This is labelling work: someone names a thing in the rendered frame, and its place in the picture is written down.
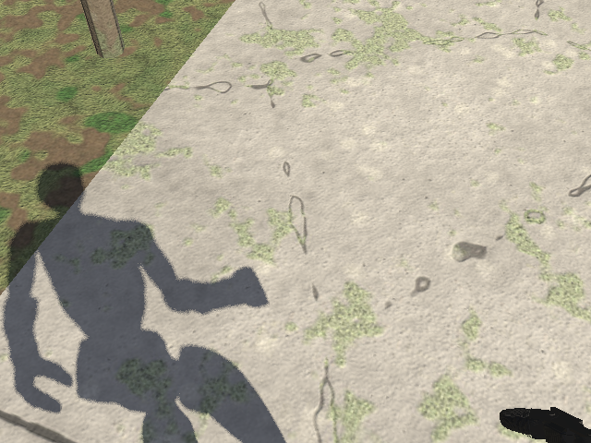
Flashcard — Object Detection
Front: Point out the robot right hand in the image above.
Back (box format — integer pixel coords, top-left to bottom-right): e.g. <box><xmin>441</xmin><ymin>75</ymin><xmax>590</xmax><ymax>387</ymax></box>
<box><xmin>500</xmin><ymin>407</ymin><xmax>591</xmax><ymax>443</ymax></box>

